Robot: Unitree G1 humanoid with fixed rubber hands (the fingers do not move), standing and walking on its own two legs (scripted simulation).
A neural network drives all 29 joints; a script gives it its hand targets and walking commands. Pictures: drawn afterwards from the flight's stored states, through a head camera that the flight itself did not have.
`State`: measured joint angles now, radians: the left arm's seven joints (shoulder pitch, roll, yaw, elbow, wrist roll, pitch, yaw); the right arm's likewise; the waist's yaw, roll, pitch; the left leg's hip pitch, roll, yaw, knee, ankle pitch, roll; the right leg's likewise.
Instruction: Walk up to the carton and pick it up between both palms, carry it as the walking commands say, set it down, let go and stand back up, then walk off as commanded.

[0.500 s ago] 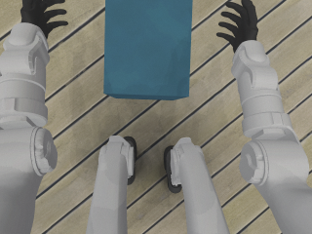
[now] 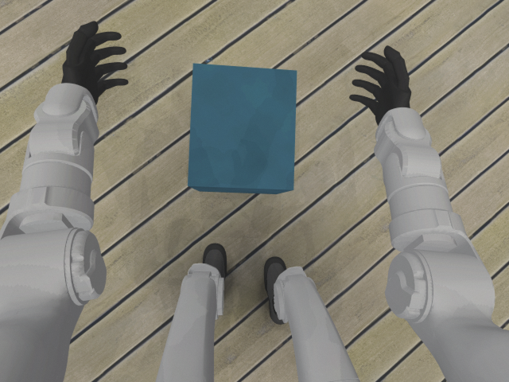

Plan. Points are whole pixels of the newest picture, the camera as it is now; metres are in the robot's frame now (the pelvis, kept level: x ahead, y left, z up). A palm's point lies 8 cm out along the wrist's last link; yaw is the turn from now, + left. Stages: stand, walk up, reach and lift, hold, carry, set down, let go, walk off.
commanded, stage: set down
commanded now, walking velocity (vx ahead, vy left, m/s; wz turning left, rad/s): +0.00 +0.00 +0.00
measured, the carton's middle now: (241, 139) +0.53 +0.01 -0.52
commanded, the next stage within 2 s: let go in 0.02 s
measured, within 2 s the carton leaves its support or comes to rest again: neither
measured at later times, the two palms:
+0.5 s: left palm (60, 169) +0.39 +0.23 -0.03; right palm (451, 176) +0.38 -0.22 -0.02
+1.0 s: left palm (12, 330) +0.24 +0.23 +0.04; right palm out of the picture +0.25 -0.24 +0.05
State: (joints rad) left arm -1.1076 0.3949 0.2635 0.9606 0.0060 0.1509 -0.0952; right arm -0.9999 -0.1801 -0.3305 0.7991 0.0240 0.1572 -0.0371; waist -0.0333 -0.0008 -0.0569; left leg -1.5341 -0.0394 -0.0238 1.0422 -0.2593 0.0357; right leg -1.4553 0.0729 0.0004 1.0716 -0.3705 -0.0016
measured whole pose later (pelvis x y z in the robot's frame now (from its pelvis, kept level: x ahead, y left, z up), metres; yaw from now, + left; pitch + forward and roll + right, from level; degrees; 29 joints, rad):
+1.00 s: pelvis +0.09 -0.01 +0.12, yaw +2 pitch +1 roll +1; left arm 0.23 0.22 0.06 0.44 -0.02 0.06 -0.07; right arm 0.23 -0.20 -0.03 0.43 0.02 0.05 0.06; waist 0.00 -0.02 0.06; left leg -0.22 -0.04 -0.02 0.44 -0.23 0.02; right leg -0.13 0.05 0.05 0.43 -0.31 -0.04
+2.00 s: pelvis +0.10 +0.00 +0.12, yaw +0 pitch -1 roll +0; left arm 0.20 0.35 0.02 0.80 0.03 0.00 0.03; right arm 0.12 -0.34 -0.02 0.88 -0.03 -0.01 -0.02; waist 0.00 -0.01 0.00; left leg -0.17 -0.05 0.00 0.44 -0.26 0.03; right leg -0.09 0.05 0.07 0.42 -0.32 -0.03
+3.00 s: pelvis +0.08 +0.00 +0.12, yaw +1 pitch -2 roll +0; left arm 0.15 0.38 0.01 0.99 0.02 -0.01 0.02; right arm 0.11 -0.38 -0.01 1.05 -0.02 -0.02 -0.02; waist 0.00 -0.01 0.02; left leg -0.13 -0.05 -0.02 0.33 -0.16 0.04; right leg -0.04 0.04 0.06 0.31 -0.23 -0.02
